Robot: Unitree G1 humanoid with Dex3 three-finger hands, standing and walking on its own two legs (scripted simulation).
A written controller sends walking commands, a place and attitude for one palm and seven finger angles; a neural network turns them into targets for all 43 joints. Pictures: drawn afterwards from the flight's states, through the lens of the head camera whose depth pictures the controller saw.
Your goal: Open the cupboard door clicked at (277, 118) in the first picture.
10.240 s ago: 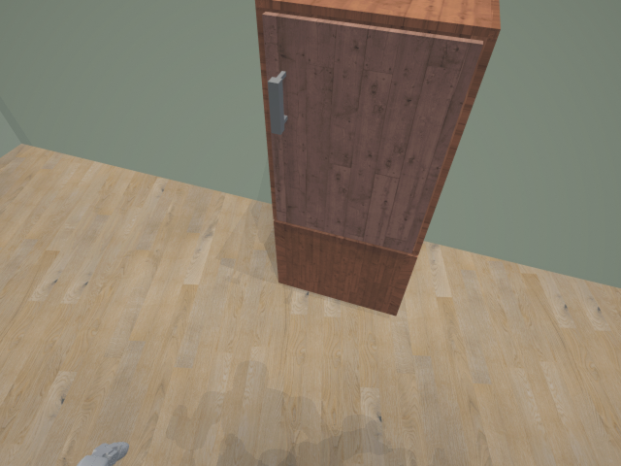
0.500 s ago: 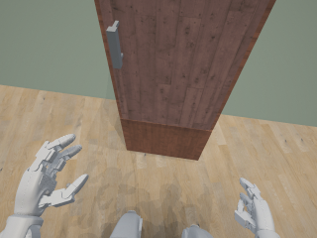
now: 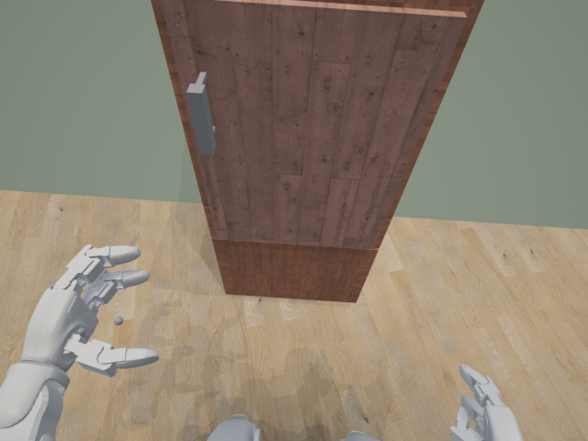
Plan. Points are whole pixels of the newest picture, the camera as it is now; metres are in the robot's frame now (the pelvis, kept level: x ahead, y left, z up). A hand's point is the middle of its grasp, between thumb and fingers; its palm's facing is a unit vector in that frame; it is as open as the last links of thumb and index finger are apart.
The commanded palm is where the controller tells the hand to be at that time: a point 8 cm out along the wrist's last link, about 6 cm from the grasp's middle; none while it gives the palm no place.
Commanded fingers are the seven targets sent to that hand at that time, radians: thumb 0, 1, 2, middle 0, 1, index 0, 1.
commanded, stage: raise the hand with hooked fingers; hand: left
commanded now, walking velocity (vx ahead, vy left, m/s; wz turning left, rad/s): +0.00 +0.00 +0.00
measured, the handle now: (205, 113) +0.60 +0.19 +0.09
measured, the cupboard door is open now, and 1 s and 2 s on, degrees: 0 0 0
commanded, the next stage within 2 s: move the hooked fingers beside the handle in 1.00 s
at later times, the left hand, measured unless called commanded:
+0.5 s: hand (66, 246) +0.30 +0.28 +0.12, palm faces +0.03 -1.00 -0.05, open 13.9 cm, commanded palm +0.27 +0.33 +0.12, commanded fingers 0.00 -0.50 0.30 -0.30 -1.20 -0.30 -1.20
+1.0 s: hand (91, 249) +0.30 +0.26 +0.12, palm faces +0.01 -1.00 -0.04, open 14.0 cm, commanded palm +0.27 +0.31 +0.12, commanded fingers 0.00 -0.50 0.30 -0.30 -1.20 -0.30 -1.20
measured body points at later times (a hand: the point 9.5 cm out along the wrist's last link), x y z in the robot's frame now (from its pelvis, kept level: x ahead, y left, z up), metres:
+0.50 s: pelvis +0.01 +0.01 +0.02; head +0.04 +0.01 +0.47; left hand +0.30 +0.34 +0.13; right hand +0.18 -0.23 -0.06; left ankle +0.04 +0.10 -0.69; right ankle +0.01 -0.12 -0.69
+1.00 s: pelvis +0.01 -0.01 +0.03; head +0.04 -0.01 +0.47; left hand +0.30 +0.31 +0.12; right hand +0.16 -0.26 -0.06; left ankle +0.04 +0.10 -0.69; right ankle +0.01 -0.12 -0.69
